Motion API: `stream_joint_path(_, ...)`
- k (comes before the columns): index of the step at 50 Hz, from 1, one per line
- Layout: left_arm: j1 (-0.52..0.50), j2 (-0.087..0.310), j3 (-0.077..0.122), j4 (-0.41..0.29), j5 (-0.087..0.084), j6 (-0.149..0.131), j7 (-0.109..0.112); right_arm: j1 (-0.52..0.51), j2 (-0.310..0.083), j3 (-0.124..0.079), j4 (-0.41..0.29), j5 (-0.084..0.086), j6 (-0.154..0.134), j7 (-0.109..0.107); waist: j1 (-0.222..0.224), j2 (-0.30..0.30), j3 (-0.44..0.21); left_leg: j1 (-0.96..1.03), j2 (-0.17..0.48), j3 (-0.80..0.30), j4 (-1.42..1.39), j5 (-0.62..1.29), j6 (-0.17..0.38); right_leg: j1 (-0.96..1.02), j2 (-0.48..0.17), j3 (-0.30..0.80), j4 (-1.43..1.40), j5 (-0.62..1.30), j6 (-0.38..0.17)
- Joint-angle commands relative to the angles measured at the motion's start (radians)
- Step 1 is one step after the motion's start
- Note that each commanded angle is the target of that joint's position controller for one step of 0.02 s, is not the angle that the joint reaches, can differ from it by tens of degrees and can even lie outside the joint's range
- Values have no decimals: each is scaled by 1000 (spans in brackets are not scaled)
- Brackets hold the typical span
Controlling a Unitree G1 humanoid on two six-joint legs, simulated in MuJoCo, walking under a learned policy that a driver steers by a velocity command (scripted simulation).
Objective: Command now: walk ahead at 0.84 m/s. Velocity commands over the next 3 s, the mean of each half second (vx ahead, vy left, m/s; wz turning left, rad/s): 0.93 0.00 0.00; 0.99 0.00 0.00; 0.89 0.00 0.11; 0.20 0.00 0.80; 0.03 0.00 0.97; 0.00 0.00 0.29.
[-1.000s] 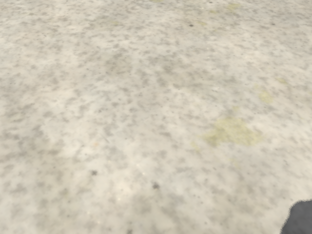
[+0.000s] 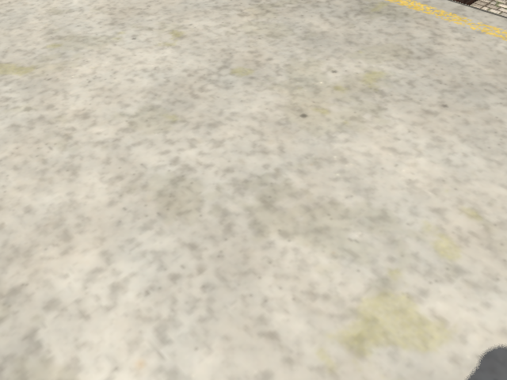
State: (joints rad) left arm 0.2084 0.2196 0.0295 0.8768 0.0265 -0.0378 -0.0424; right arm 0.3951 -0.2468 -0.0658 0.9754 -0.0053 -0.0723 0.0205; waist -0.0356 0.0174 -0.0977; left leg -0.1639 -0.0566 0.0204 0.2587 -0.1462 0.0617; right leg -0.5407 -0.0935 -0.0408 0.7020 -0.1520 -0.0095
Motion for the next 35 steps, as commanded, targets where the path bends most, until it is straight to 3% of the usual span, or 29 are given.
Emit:
stream_joint_path(1, -38, 83, 19, -74, -9, -16, 8, -99, -164, -36, -99, 5, -24, -1, 37, 60, 126, -170, 295, -231, -189, -400, 144, 155, 13, -32, -104, -38, -18)
stream_joint_path(3, 19, 80, 23, -70, -6, -29, 14, -116, -160, -36, -109, 4, -18, -3, 71, 20, 137, -185, 293, -214, -107, -429, 144, 261, 30, -63, -206, -84, -45)
stream_joint_path(4, 126, 80, 28, -38, -1, -42, 20, -132, -138, -30, -117, -3, -14, -4, 115, -25, 125, -257, 250, -172, 14, -432, 135, 406, 51, -74, -256, -127, -54)
stream_joint_path(5, 326, 130, 45, 26, 8, -63, 32, -165, -69, -10, -138, -22, -16, -3, 192, -178, 75, -395, 146, -67, 335, -327, 107, 620, -28, 84, -342, -279, -72)
stream_joint_path(6, 378, 237, 67, 22, 31, -72, 37, -205, 45, 24, -197, -8, -32, 6, 190, -394, 75, -690, 16, 43, 680, -314, 66, 750, -265, 535, -532, -660, -128)
stream_joint_path(7, 308, 223, 66, 0, 22, -66, 35, -198, -11, 14, -208, -20, -38, 8, 135, -264, 115, -844, 29, -55, 835, -231, 86, 712, -327, 739, -585, -772, -172)
stream_joint_path(8, 246, 179, 58, -22, 9, -67, 28, -219, -55, 5, -206, -27, -39, 16, 105, -132, 123, -850, 89, -99, 886, -125, 86, 673, -292, 653, -550, -684, -159)
stream_joint_path(9, 216, 153, 52, -29, 0, -74, 21, -207, -70, 2, -197, -32, -39, 26, 79, -76, 97, -793, 116, -97, 873, -62, 69, 630, -238, 540, -541, -571, -135)
stream_joint_path(11, 207, 123, 43, -25, -10, -85, 26, -198, -65, 2, -180, -48, -18, 41, 57, -84, 98, -718, 151, -59, 860, -3, 31, 558, -161, 386, -596, -430, -104)
stream_joint_path(15, 310, 93, 36, 28, -16, -94, 22, -328, -39, 14, -213, -40, 16, 49, 77, -69, 179, -754, 159, 2, 814, 123, -3, 529, -90, 226, -643, -158, -110)
stream_joint_path(19, 369, 81, 28, 55, -16, -103, 26, -503, -27, 29, -271, -31, 15, 51, 103, -75, 228, -691, 136, 70, 592, 204, -17, 531, -58, 123, -678, 116, -127)
stream_joint_path(22, 397, 96, 25, 81, -16, -108, 38, -576, -21, 43, -297, -22, 10, 53, 106, -94, 250, -597, 115, 109, 420, 233, 17, 602, -83, 74, -715, 351, -127)
stream_joint_path(24, 385, 113, 23, 97, -14, -104, 41, -577, -31, 46, -302, -18, 9, 44, 86, -106, 236, -509, 75, 138, 338, 188, 58, 674, -93, 21, -672, 612, -125)
stream_joint_path(25, 377, 129, 24, 104, -12, -102, 44, -558, -42, 44, -300, -19, 9, 35, 66, -127, 209, -436, 36, 159, 322, 145, 79, 702, -102, 3, -611, 847, -125)
stream_joint_path(26, 376, 152, 28, 114, -7, -95, 50, -510, -62, 37, -291, -23, 10, 24, 35, -159, 167, -363, -2, 171, 325, 87, 98, 737, -119, -6, -518, 1068, -123)
stream_joint_path(27, 366, 177, 34, 123, 4, -84, 59, -394, -94, 25, -263, -23, 8, 13, -27, -185, 99, -248, -28, 157, 324, 29, 118, 757, -134, -10, -362, 1198, -121)
stream_joint_path(28, 340, 204, 42, 125, 13, -69, 67, -188, -133, 6, -200, -20, 5, 0, -116, -195, -3, -49, -45, 138, 307, -19, 136, 725, -139, -17, -132, 1206, -117)
stream_joint_path(29, 289, 202, 45, 110, 11, -62, 70, 35, -174, -15, -132, -31, 2, -17, -219, -163, -99, 236, 27, 60, 286, -50, 162, 539, -107, -24, 163, 997, -113)
stream_joint_path(30, 325, 75, 19, 73, -7, -67, 51, 149, -263, -40, -110, -60, 0, -31, -178, 36, -217, 525, 297, -288, 278, -429, 203, 201, 10, -9, 534, 327, -113)
stream_joint_path(31, 389, 35, 13, 56, -47, -87, 31, 109, -264, -47, -104, -56, 1, -13, -86, 225, -290, 645, 452, -854, 43, -642, 283, -104, 173, 129, 771, -298, -103)
stream_joint_path(32, 243, 114, 28, 25, -40, -89, 41, 3, -198, -41, -101, -41, -1, -3, -72, 102, -88, 515, 389, -746, -19, -583, 238, -225, 89, 151, 779, -194, -132)
stream_joint_path(33, 159, 117, 27, 3, -36, -93, 39, -50, -131, -26, -101, -33, -10, 1, -51, 6, 27, 339, 367, -573, -33, -428, 221, -208, 43, 131, 725, -103, -134)
stream_joint_path(34, 139, 93, 22, 2, -26, -89, 35, -83, -85, -15, -93, -38, -19, 3, -7, -54, 88, 197, 326, -470, -61, -322, 198, -154, 11, 128, 666, -78, -131)
stream_joint_path(35, 143, 67, 17, -2, -3, -74, 26, -88, -52, -2, -77, -36, -27, 0, 39, -50, 124, 85, 278, -384, -82, -278, 170, -102, -11, 133, 627, -70, -121)
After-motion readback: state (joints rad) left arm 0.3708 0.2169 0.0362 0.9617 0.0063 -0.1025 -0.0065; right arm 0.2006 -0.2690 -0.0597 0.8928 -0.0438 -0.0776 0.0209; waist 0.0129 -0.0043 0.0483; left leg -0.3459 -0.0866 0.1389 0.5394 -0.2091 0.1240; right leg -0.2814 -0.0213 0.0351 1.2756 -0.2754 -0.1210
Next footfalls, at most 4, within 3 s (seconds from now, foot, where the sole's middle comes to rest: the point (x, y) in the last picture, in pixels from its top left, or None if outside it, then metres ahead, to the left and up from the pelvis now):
0.10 right None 0.13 -0.13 -0.79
0.58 left None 0.56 0.03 -0.79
1.06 right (294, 251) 1.02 -0.11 -0.79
1.50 left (243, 164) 1.47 0.05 -0.79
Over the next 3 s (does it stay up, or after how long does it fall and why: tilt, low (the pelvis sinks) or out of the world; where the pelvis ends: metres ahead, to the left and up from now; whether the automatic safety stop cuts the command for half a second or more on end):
stays up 1.52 0.04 -0.02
